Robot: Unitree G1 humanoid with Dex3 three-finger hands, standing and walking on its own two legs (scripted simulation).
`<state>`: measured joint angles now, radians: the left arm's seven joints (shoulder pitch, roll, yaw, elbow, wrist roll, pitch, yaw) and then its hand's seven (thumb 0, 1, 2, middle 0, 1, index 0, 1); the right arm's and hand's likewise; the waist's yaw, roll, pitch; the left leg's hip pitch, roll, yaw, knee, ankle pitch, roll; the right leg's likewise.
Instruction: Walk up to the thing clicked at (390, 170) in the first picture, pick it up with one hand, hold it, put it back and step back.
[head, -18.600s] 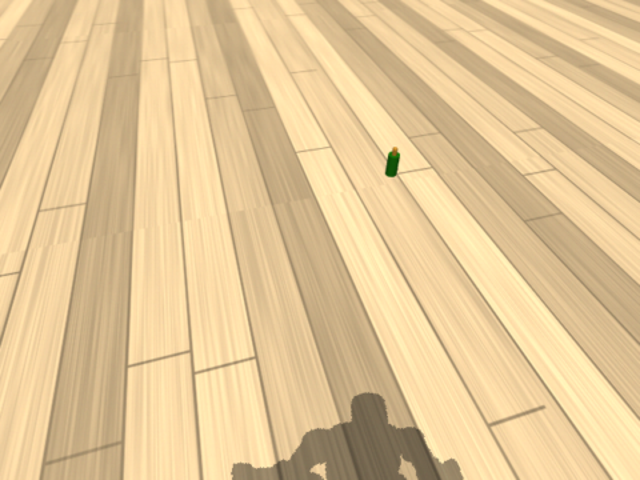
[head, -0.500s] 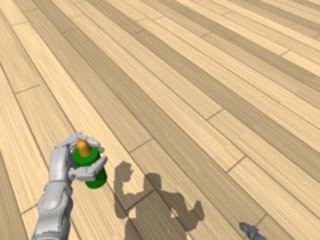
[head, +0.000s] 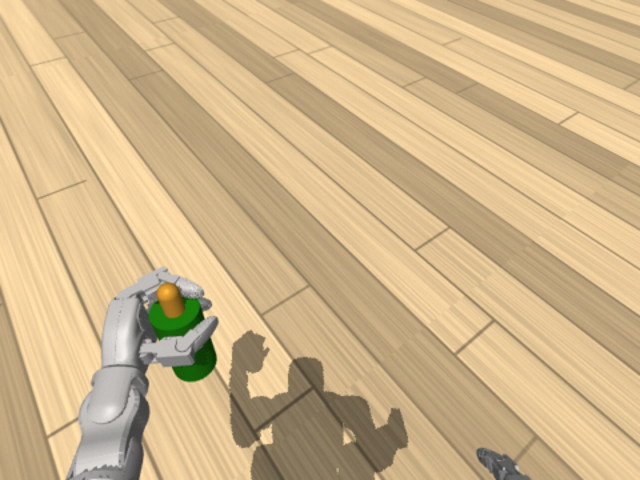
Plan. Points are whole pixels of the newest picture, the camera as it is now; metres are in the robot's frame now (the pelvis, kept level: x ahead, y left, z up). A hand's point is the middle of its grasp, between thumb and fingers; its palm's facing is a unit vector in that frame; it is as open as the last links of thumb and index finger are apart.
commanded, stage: hold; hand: left
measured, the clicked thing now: (182, 328) +0.33 +0.18 +0.01
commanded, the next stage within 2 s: none
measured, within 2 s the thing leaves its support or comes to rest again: neither
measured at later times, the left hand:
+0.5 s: hand (181, 330) +0.31 +0.17 +0.04, palm faces +0.07 -1.00 -0.03, open 6.6 cm
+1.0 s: hand (177, 327) +0.31 +0.17 +0.05, palm faces +0.08 -1.00 -0.03, open 6.7 cm
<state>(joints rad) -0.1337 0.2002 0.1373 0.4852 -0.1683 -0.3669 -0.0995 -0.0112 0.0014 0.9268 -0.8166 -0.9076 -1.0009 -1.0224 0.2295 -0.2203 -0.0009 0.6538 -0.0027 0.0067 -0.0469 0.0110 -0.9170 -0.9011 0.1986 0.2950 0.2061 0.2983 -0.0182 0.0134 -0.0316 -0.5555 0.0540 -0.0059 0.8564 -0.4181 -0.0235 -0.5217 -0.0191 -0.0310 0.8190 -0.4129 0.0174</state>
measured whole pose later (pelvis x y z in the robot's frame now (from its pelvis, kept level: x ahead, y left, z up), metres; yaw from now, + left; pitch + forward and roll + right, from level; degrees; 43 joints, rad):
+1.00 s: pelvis -0.01 +0.00 +0.01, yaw +0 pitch +5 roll -1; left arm -0.13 0.20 0.14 0.50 -0.16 -0.39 -0.08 -0.01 0.00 0.92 -0.81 -0.91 -1.00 -1.03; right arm 0.23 -0.22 0.00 0.67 0.00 0.00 -0.05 0.01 -0.91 -0.90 0.20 0.29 0.21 0.30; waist -0.02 0.01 -0.01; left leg -0.50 0.05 0.00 0.80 -0.38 -0.02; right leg -0.47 -0.02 -0.03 0.77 -0.38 0.02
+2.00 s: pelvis -0.01 +0.00 +0.01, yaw +0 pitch +5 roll -1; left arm -0.13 0.19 0.12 0.49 -0.16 -0.39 -0.07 -0.01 0.00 0.93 -0.81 -0.91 -1.00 -1.03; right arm 0.23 -0.22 0.00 0.68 0.00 0.00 -0.03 0.01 -0.91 -0.91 0.20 0.29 0.21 0.30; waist -0.02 0.01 -0.02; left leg -0.50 0.05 -0.01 0.80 -0.38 -0.03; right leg -0.47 -0.02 -0.03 0.78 -0.38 0.01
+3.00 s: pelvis -0.06 +0.00 -0.20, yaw -2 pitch +32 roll -3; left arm -0.50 0.28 0.34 0.98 -0.13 -0.77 -0.11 -0.01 0.00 0.93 -0.82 -0.90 -1.00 -1.02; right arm 0.12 -0.25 -0.01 0.72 -0.09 -0.02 0.06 0.01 -0.91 -0.91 0.20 0.29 0.20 0.30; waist -0.07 0.01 -0.19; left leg -1.67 0.05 -0.06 1.76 -0.66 -0.03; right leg -1.63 -0.01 -0.03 1.74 -0.66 0.01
